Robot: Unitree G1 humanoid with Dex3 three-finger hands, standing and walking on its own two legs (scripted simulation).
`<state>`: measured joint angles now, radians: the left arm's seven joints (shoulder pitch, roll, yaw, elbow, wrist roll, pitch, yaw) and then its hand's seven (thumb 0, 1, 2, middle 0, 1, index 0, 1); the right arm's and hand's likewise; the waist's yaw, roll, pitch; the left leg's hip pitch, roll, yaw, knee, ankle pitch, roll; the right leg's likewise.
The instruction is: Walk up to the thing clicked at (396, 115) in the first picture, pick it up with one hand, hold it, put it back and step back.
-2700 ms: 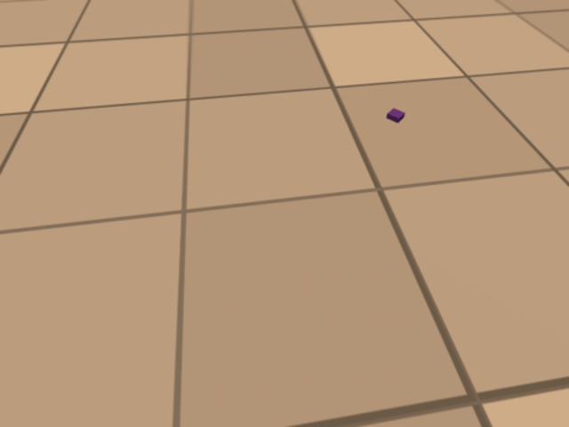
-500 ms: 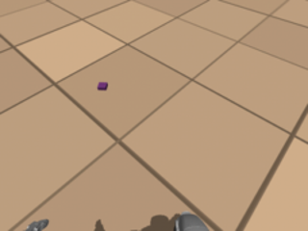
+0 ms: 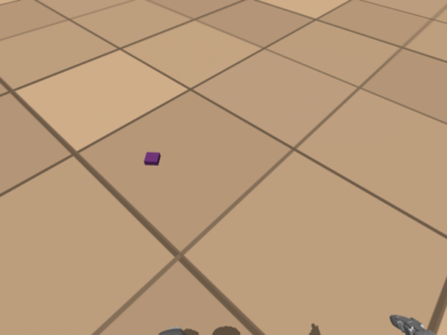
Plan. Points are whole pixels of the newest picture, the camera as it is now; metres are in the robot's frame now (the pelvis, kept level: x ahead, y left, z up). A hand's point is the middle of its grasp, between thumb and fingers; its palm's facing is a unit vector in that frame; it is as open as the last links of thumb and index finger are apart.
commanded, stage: walk up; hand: left
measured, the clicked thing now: (152, 158) +1.16 +0.43 -0.73
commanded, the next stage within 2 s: none
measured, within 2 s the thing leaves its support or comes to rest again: neither
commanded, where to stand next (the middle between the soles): +0.75 +0.24 m, yaw -8 degrees
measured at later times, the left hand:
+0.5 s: hand (82, 244) +0.32 +0.32 -0.10, palm faces -0.06 -0.88 -0.47, open 7.4 cm
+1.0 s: hand (61, 190) +0.49 +0.44 -0.12, palm faces -0.15 -0.90 -0.41, open 7.4 cm
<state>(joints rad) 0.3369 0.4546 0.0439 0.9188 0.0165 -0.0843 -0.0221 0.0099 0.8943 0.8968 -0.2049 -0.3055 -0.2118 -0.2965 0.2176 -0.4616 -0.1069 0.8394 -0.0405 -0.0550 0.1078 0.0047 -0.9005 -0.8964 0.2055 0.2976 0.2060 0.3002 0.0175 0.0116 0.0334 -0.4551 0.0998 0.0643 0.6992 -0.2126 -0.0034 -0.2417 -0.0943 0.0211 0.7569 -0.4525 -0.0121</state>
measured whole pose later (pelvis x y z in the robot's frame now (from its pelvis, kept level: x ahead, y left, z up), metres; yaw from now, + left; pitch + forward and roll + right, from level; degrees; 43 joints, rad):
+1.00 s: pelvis +0.39 +0.16 +0.02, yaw -6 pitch -2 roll +0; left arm 0.27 0.44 0.03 0.95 -0.01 -0.08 -0.01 0.01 0.90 0.90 -0.20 -0.30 -0.21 -0.30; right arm 0.33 -0.43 -0.07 0.85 -0.03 -0.03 0.07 0.00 -0.90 -0.90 0.21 0.30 0.21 0.30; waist -0.04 -0.01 0.08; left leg -0.25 0.03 0.14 0.61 -0.33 0.05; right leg -0.53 -0.07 -0.07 0.92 -0.37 -0.02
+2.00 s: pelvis +0.68 +0.28 +0.00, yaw -7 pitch -2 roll +0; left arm 0.11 0.37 0.01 0.91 0.00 -0.03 0.00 0.01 0.90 0.90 -0.20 -0.30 -0.21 -0.30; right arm 0.24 -0.39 0.00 0.93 0.02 -0.02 -0.01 0.01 -0.90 -0.90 0.21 0.30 0.21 0.30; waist -0.01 0.02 0.13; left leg -0.32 0.03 0.03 0.82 -0.52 0.02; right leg -0.44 -0.03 -0.04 0.74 -0.26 -0.02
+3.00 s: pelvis +0.70 +0.27 +0.04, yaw -7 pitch -2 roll +1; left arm 0.06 0.33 0.03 1.17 0.01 0.01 -0.02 0.01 0.90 0.90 -0.20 -0.30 -0.21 -0.30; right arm 0.10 -0.36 0.00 1.16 -0.01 -0.02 0.00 0.01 -0.90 -0.90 0.21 0.30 0.21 0.30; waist 0.01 0.01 0.05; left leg -0.06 0.04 0.05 0.32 -0.22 -0.03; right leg -0.21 0.00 -0.04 0.34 -0.10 -0.02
